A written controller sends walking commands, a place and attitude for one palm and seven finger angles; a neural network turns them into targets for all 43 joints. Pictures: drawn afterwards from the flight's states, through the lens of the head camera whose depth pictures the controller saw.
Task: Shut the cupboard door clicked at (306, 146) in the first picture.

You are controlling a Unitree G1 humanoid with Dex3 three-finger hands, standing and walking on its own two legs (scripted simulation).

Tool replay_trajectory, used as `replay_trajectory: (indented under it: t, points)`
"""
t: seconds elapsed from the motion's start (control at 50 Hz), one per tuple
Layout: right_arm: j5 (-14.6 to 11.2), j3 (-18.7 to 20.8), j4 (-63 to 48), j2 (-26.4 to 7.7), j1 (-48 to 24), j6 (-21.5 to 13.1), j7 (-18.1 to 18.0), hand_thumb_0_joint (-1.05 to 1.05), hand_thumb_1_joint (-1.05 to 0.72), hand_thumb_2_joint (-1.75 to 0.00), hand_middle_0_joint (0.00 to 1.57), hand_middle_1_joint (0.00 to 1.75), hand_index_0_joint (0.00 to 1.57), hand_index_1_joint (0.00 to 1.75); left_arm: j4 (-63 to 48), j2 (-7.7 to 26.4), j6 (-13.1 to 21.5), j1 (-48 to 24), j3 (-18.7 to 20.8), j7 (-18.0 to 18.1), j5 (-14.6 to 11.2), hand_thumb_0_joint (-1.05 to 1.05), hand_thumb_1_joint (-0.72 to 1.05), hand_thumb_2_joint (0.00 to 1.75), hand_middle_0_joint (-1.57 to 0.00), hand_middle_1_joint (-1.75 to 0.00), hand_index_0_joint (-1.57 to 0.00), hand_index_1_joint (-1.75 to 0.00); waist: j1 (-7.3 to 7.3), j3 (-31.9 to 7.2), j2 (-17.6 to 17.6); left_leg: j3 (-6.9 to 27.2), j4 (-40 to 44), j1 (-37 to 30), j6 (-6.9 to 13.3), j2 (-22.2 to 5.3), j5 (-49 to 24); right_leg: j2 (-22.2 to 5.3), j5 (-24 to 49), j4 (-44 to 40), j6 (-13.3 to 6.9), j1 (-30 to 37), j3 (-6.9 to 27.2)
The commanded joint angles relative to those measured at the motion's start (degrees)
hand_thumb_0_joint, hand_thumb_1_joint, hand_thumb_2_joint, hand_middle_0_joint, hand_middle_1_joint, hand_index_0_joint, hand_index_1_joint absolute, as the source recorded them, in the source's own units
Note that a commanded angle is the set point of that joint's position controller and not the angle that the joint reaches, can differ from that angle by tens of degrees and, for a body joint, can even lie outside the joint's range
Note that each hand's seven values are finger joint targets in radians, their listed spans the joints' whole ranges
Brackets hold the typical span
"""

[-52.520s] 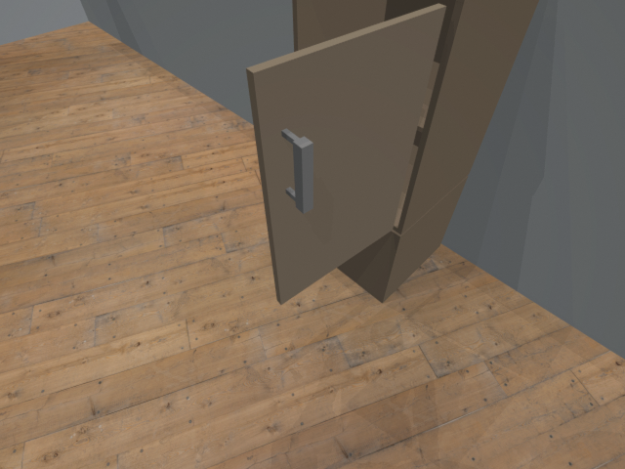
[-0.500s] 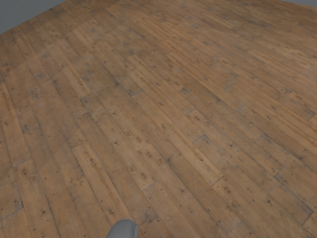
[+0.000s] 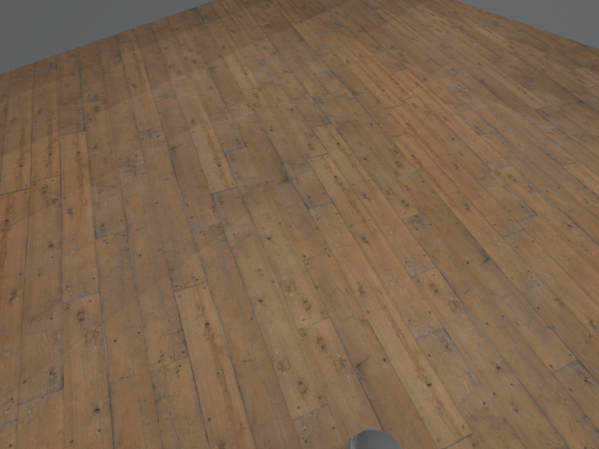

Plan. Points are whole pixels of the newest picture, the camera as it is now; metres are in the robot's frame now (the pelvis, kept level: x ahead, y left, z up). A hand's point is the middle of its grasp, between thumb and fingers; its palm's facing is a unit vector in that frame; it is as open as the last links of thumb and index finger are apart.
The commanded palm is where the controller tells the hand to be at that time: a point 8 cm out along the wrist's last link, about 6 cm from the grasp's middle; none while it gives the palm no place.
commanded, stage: turn to face it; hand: left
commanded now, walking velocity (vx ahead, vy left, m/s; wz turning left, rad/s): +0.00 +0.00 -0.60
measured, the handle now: out of the picture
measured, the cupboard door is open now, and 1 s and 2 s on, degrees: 22 22 22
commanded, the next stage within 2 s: none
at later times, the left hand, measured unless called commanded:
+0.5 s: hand (208, 433) +0.16 +0.15 -0.17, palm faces -0.22 -0.95 -0.22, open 7.4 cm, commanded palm none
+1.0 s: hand (256, 336) +0.31 +0.10 -0.15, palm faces -0.56 -0.78 -0.29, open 7.4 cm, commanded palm none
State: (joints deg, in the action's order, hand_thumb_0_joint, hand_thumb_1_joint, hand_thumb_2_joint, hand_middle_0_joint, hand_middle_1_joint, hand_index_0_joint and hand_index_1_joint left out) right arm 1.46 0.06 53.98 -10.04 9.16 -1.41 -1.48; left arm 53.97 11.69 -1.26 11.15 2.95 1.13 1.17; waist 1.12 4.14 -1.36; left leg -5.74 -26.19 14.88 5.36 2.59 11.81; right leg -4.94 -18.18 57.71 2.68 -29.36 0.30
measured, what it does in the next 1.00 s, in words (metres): steps on the spot, turning right: right foot, then left foot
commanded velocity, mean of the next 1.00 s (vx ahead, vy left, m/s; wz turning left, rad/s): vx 0.00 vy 0.00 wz -0.60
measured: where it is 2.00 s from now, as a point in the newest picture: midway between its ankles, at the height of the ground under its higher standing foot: outside the picture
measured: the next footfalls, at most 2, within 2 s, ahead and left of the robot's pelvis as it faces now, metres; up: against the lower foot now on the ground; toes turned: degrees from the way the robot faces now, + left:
right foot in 0.20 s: +0.08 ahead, -0.14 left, +0.00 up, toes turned -12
left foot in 0.60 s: +0.21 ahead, +0.09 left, +0.00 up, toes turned -20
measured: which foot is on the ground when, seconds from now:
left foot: down 0.00-0.22, up 0.24-0.58, down 0.60-0.98, up 1.00-1.00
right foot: up 0.00-0.18, down 0.20-0.60, up 0.62-0.96, down 0.98-1.00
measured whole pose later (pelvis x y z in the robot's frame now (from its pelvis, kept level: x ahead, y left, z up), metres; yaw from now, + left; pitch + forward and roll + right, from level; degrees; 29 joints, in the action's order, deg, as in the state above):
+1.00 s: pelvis +0.09 -0.02 -0.01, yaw -36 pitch +0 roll +0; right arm 1.4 2.6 51.8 -14.0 13.6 1.8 -0.8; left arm 49.5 14.7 -3.1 8.6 4.3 -1.9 1.2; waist -0.7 4.5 2.4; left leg -12.1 -37.2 16.5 -2.9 -9.9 19.7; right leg -0.8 -17.7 33.3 0.0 -15.4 -3.3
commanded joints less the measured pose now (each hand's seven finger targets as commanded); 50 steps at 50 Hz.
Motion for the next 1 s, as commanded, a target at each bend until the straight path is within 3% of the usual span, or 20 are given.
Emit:
replay_trajectory:
  t: [0.0,0.14,0.16,0.18,0.2,0.24,0.32,0.48,0.54,0.56,0.58,0.6,0.62,0.66,0.72,0.86,0.92,0.94,0.96,0.98]
  points:
    - [0.01,2.6,-1.44,-8.42,3.52,0.4,-0.48,0.0,-0.9,-0.9,0.2,0.3,0.2,0.3,-0.99,1.9,-1.0,4.51,0.42,-0.61,0.22,0.0,0.9,0.9,-0.2,-0.3,-0.2,-0.3,-0.9,-2.84,6.41,7.12,9.77,-1.33,4.54,-18.14,-17.65,1.24,0.06,-9.13,0.0,6.94,-1.36]
    - [-0.08,4.08,-1.01,-9.94,3.6,1.78,-0.7,0.0,-0.9,-0.9,0.2,0.3,0.2,0.3,-1.88,2.4,-0.35,6.45,1.75,-1.28,0.3,0.0,0.9,0.9,-0.2,-0.3,-0.2,-0.3,-0.04,-4.17,6.19,3.46,-0.54,-5.67,1.72,-18.94,-16.54,3.92,5.64,-24.97,-1.68,13.83,-4.05]
    - [-0.5,4.35,-1.38,-9.73,3.02,1.85,-0.48,0.0,-0.9,-0.9,0.2,0.3,0.2,0.3,-1.35,4.12,0.27,9.08,2.13,-1.22,0.38,0.0,0.9,0.9,-0.2,-0.3,-0.2,-0.3,1.12,-5.44,3.16,1.19,-6.32,-4.6,-0.81,-16.47,-13.81,2.56,14.25,-30.69,-2.63,17.59,-0.36]
    - [-0.98,4.24,-2.27,-7.62,3.37,1.79,-0.3,0.0,-0.9,-0.9,0.2,0.3,0.2,0.3,-0.93,7.71,1.11,11.02,2.7,-0.85,0.85,0.0,0.9,0.9,-0.2,-0.3,-0.2,-0.3,1.33,-7.2,-6.78,-3.26,-16.19,2.41,-4.55,-10.34,-2.96,-5.91,30.05,-34.51,-6.66,23.39,12.52]
    - [-1.07,3.66,-3.85,-5.2,1.17,1.88,-0.06,0.0,-0.9,-0.9,0.2,0.3,0.2,0.3,0.02,11.28,1.58,12.61,3.29,-0.49,0.59,0.0,0.9,0.9,-0.2,-0.3,-0.2,-0.3,2.41,-5.31,-14.15,-4.13,-27.78,13.78,-7.6,-2.85,22.67,-15.8,49.11,-36.81,-14.5,28.21,23.77]
    - [-0.82,3.56,-3.94,-5.87,0.5,2.6,-0.48,0.0,-0.9,-0.9,0.2,0.3,0.2,0.3,-0.49,10.02,1.55,11.17,3.56,0.69,0.27,0.0,0.9,0.9,-0.2,-0.3,-0.2,-0.3,1.65,-6.15,-11.66,5.65,-38.22,19.38,-7.67,-4.77,21.97,-14.69,46.02,-37.33,-18.1,29.59,24.5]
    - [-0.84,3.67,-3.33,-5.38,0.21,2.87,-0.02,0.0,-0.9,-0.9,0.2,0.3,0.2,0.3,-2.19,8.43,1.2,6.36,3.31,0.83,-0.04,0.0,0.9,0.9,-0.2,-0.3,-0.2,-0.3,-0.09,-7.73,-2.62,6.7,-36.23,17.28,-8.94,-5.46,13.83,-8.8,38.05,-36.5,-14.48,27.46,16.26]
    - [-1.24,3.65,-5.14,-5.46,0.0,2.31,-0.26,0.0,-0.9,-0.9,0.2,0.3,0.2,0.3,-3.2,11.02,0.41,4.53,4.27,-0.1,0.59,0.0,0.9,0.9,-0.2,-0.3,-0.2,-0.3,-0.07,-6.86,-7.12,5.17,-17.1,9.79,-9.52,-3.55,12.44,-6.08,33.04,-34.45,-13.52,23.29,18.46]
    - [-1.42,3.74,-3.62,-6.79,5.81,1.52,-0.77,0.0,-0.9,-0.9,0.2,0.3,0.2,0.3,-3.98,10.71,-0.18,1.18,4.2,-0.22,-0.09,0.0,0.9,0.9,-0.2,-0.3,-0.2,-0.3,-3.16,-7.6,-6.64,5.04,-0.86,-4.17,-9.33,-3.13,-0.19,-2.65,27.83,-29.12,-9.12,14.88,18.18]
    - [-1.21,4.19,-3.2,-9.57,7.26,0.99,-0.86,0.0,-0.9,-0.9,0.2,0.3,0.2,0.3,-4.67,8.32,-0.43,1.45,3.71,-0.34,-0.49,0.0,0.9,0.9,-0.2,-0.3,-0.2,-0.3,-3.22,-8.76,0.55,9.14,4.99,-11.44,-8.3,-8.42,-3.95,1.92,17.65,-24.85,-6.33,9.08,14.88]
    - [-0.25,5.03,-3.62,-15.03,8.96,0.47,-1.05,0.0,-0.9,-0.9,0.2,0.3,0.2,0.3,-5.44,5.3,-0.6,3.23,3.14,-0.68,-1.04,0.0,0.9,0.9,-0.2,-0.3,-0.2,-0.3,-3.27,-10.39,16.4,23.24,7.69,-16.88,-2.69,-22.36,-15.32,9.39,-5.84,-14.61,-2.9,0.57,7.31]
    - [0.08,5.08,-4.12,-16.21,9.94,1.08,-1.3,0.0,-0.9,-0.9,0.2,0.3,0.2,0.3,-6.21,6.31,-0.79,2.03,2.98,-0.71,-0.66,0.0,0.9,0.9,-0.2,-0.3,-0.2,-0.3,-3.77,-8.84,17.72,26.8,7.8,-12.89,3.01,-29.61,-21.81,8.38,-19.9,-2.66,-1.61,0.51,2.93]
    - [0.6,4.72,-5.35,-15.2,8.72,1.42,-1.28,0.0,-0.9,-0.9,0.2,0.3,0.2,0.3,-6.92,6.9,-0.94,1.15,3.12,-0.98,-0.3,0.0,0.9,0.9,-0.2,-0.3,-0.2,-0.3,-3.38,-6.39,9.86,24.85,7.97,-6.67,5.13,-29.2,-18.32,6.04,-18.34,3.26,-1.4,2.23,3.59]
    - [0.5,3.91,-6.75,-13.47,2.59,1.16,-1.17,0.0,-0.9,-0.9,0.2,0.3,0.2,0.3,-5.77,7.69,-1.77,1.32,3.75,-1.95,0.45,0.0,0.9,0.9,-0.2,-0.3,-0.2,-0.3,-0.64,-3.1,13.37,19.15,9.69,-3.0,3.4,-24.65,-12.77,4.41,-13.29,8.58,-0.41,-0.32,2.27]
    - [0.49,3.68,-7.16,-12.28,1.86,1.56,-1.19,0.0,-0.9,-0.9,0.2,0.3,0.2,0.3,-6.14,6.8,-2.62,0.33,3.44,-2.92,0.05,0.0,0.9,0.9,-0.2,-0.3,-0.2,-0.3,-0.44,-2.07,12.51,10.29,9.25,-3.23,1.8,-20.78,-12.55,3.63,-8.29,6.78,0.53,0.42,0.25]
    - [0.36,5.25,-5.62,-14.37,5.59,1.84,-0.38,0.0,-0.9,-0.9,0.2,0.3,0.2,0.3,-8.57,5.54,-1.85,-3.04,2.2,-3.3,0.0,0.0,0.9,0.9,-0.2,-0.3,-0.2,-0.3,-2.79,-6.11,13.3,4.58,4.15,-8.89,2.25,-23.0,-16.74,4.02,-7.59,-13.03,-0.13,6.94,-4.57]
    - [-0.05,5.71,-5.97,-15.07,3.67,2.14,0.06,0.0,-0.9,-0.9,0.2,0.3,0.2,0.3,-7.33,6.47,-1.13,1.29,2.44,-3.12,-0.08,0.0,0.9,0.9,-0.2,-0.3,-0.2,-0.3,-0.07,-7.99,11.21,0.91,-3.33,-4.82,-1.34,-21.57,-14.56,5.02,3.81,-27.68,-1.53,17.55,-5.81]
    - [-0.54,5.75,-6.3,-13.9,3.2,2.2,0.37,0.0,-0.9,-0.9,0.2,0.3,0.2,0.3,-6.21,9.2,-0.6,5.07,3.0,-2.87,0.21,0.0,0.9,0.9,-0.2,-0.3,-0.2,-0.3,1.61,-9.5,5.17,-1.86,-10.24,-0.66,-4.38,-18.63,-8.14,2.41,10.32,-34.85,-2.6,24.19,-2.2]
    - [-0.93,4.75,-8.0,-9.1,2.89,2.45,0.76,0.0,-0.9,-0.9,0.2,0.3,0.2,0.3,-5.65,15.65,0.37,6.91,3.99,-2.14,0.86,0.0,0.9,0.9,-0.2,-0.3,-0.2,-0.3,2.74,-8.73,-13.55,-5.44,-22.14,12.83,-8.34,-10.64,14.92,-10.65,22.75,-40.55,-7.37,31.17,16.14]
    - [-0.49,4.23,-9.89,-8.99,-0.57,2.96,0.58,0.0,-0.9,-0.9,0.2,0.3,0.2,0.3,-4.98,18.36,0.28,8.42,4.41,-1.41,0.18,0.0,0.9,0.9,-0.2,-0.3,-0.2,-0.3,4.07,-6.78,-17.5,-0.39,-33.54,19.82,-9.18,-6.41,25.86,-17.25,36.39,-39.33,-13.27,28.43,24.94]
